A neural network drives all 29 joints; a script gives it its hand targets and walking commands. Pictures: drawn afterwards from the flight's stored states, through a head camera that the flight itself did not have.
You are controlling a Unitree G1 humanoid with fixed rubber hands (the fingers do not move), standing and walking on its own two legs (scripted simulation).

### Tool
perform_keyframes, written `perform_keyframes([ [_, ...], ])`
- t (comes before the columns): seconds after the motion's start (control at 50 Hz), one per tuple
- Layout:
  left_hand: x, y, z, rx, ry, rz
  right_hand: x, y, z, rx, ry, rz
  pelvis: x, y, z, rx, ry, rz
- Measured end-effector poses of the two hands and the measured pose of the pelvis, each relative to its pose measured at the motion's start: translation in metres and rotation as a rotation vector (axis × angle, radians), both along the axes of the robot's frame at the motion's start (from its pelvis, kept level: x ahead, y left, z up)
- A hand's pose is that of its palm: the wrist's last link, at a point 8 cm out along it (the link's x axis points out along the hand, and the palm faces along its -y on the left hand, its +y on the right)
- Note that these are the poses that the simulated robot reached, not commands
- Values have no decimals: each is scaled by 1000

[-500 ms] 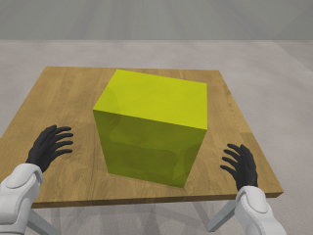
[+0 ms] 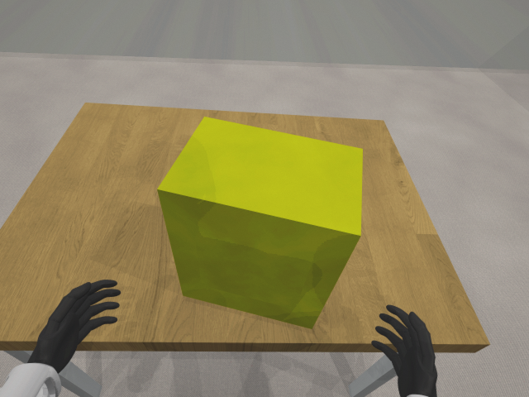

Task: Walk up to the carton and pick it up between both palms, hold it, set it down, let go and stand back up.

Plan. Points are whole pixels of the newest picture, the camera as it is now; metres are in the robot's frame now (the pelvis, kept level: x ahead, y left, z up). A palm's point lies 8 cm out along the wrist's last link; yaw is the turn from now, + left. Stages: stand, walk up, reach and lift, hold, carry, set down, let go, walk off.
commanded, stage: set down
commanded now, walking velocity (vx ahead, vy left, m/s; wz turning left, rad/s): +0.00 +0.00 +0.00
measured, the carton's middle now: (262, 230) +0.38 +0.03 +0.03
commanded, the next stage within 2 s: let go in 1.96 s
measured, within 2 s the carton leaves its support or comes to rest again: neither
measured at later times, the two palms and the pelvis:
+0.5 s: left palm out of the picture +0.12 +0.28 -0.01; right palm (397, 395) +0.15 -0.17 +0.00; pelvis -0.01 +0.00 +0.00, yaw +2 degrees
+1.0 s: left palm out of the picture +0.13 +0.26 -0.04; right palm out of the picture +0.16 -0.20 -0.04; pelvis +0.00 -0.01 +0.00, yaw +2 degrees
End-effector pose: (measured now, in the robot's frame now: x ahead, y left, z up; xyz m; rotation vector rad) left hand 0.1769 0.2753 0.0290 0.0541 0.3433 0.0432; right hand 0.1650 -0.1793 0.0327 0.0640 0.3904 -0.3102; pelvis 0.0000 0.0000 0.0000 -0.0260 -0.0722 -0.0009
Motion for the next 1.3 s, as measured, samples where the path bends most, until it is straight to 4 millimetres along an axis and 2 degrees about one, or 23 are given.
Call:
perform_keyframes([
  [0.22, -37, 1, -15, 2, 16, 17, -13, 8, -12, -11, 1, 17, -2, -3, -1, -2, -20, 23],
  [0.44, -52, 3, -31, 7, 51, 31, -11, 12, -28, -37, 21, 65, -5, 0, -3, -4, -43, 36],
  [0.8, -47, -15, -54, 52, 184, 28, -11, 1, -62, -60, 107, 153, -3, 4, -1, 0, -55, 36],
  [0.98, -47, -18, -67, 78, 257, 71, -9, -16, -71, -97, 156, 191, -1, -5, 0, 7, -44, 40],
  [1.3, -32, -46, -89, 73, 383, 93, -6, -39, -94, -124, 254, 254, 5, -22, 0, 17, -27, 48],
])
